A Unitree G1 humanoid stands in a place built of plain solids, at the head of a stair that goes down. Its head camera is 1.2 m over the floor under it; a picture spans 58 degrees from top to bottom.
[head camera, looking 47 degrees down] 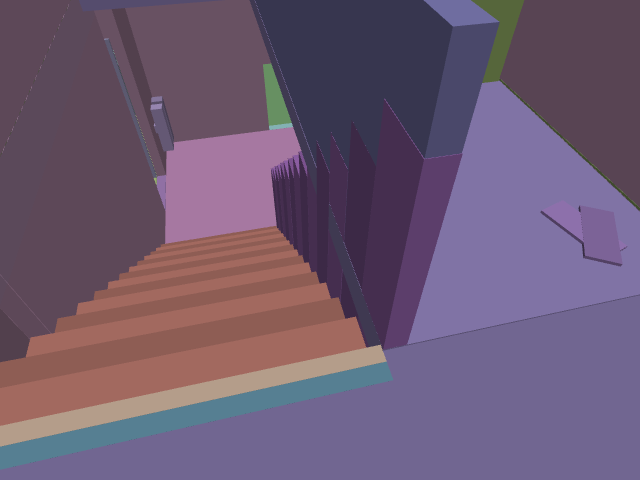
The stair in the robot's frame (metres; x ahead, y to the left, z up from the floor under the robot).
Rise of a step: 0.19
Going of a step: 0.23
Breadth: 1.40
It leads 13 degrees to the left of straight ahead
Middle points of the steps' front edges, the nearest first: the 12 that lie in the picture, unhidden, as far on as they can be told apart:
0.52 0.49 0.00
0.74 0.55 -0.19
0.97 0.60 -0.37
1.19 0.65 -0.56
1.41 0.70 -0.75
1.64 0.75 -0.94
1.86 0.81 -1.12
2.09 0.86 -1.31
2.31 0.91 -1.50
2.53 0.96 -1.69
2.76 1.02 -1.87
2.98 1.07 -2.06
